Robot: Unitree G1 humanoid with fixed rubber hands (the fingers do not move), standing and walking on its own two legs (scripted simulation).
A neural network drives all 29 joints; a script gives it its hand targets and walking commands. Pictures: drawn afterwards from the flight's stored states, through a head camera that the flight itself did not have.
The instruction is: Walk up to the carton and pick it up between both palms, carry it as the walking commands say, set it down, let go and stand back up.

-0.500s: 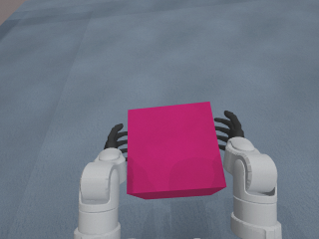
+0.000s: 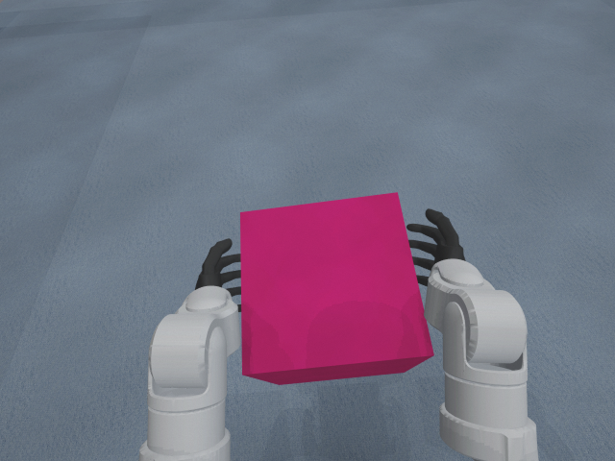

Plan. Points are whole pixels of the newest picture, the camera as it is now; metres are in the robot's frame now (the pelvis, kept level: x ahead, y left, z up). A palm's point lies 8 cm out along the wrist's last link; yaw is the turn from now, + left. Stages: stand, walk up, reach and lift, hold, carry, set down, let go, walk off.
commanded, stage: carry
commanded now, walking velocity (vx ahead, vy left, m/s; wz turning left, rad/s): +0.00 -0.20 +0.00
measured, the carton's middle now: (330, 301) +0.31 -0.01 +0.02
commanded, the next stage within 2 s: none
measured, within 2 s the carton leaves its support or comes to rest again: neither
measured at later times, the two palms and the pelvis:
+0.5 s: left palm (221, 341) +0.22 +0.11 +0.10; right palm (482, 311) +0.24 -0.16 +0.12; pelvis -0.05 -0.02 +0.00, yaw +0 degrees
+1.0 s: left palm (211, 321) +0.24 +0.12 +0.11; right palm (464, 292) +0.26 -0.14 +0.12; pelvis -0.02 -0.01 +0.01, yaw +1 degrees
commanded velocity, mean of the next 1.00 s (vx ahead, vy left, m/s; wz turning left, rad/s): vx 0.12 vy -0.02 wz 0.00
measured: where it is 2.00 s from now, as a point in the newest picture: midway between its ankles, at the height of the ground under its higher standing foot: (312, 399)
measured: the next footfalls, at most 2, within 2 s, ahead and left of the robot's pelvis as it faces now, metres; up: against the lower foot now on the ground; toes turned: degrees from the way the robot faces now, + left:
left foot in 0.48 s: -0.05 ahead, +0.12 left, +0.00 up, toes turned +4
left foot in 1.62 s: +0.29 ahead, +0.16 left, +0.00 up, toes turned +7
